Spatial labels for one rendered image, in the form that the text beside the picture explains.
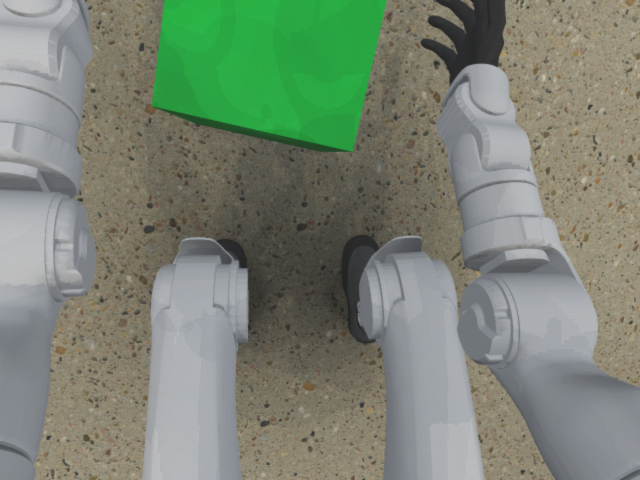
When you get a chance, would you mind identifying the robot shin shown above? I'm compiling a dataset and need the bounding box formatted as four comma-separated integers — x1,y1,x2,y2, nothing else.
151,237,234,329
357,236,458,334

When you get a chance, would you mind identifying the right robot hand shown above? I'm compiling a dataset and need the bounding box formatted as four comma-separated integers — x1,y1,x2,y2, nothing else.
421,0,506,85

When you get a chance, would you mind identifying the robot left shin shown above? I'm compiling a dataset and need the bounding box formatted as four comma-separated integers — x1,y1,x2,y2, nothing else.
151,237,234,329

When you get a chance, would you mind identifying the carton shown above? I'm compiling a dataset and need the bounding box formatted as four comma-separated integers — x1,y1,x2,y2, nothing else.
152,0,387,152

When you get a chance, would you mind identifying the left robot upper arm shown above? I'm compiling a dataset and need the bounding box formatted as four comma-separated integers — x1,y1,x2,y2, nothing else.
0,190,96,480

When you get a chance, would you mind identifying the right robot forearm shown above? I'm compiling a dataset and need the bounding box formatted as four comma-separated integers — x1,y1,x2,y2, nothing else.
436,64,598,348

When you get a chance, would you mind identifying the left robot forearm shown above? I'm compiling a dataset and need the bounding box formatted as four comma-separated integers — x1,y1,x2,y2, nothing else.
0,0,94,199

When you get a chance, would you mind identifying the robot right shin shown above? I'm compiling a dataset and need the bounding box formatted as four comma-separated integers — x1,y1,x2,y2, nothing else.
357,236,458,334

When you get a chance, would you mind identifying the right robot upper arm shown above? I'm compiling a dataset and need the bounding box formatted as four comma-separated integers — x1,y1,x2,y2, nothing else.
457,272,640,480

